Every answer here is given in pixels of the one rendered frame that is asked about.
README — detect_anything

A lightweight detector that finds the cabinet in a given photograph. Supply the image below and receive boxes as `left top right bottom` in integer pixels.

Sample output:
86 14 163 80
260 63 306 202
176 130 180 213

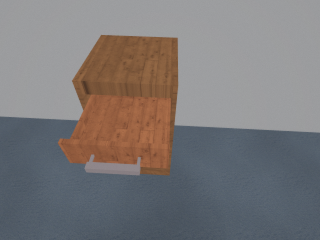
72 35 178 176

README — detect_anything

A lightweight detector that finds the handle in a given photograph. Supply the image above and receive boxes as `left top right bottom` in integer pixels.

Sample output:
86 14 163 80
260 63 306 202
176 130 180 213
84 154 141 176

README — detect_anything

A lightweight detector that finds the drawer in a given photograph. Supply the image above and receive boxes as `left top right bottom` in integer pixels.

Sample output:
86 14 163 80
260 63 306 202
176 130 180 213
58 94 171 169

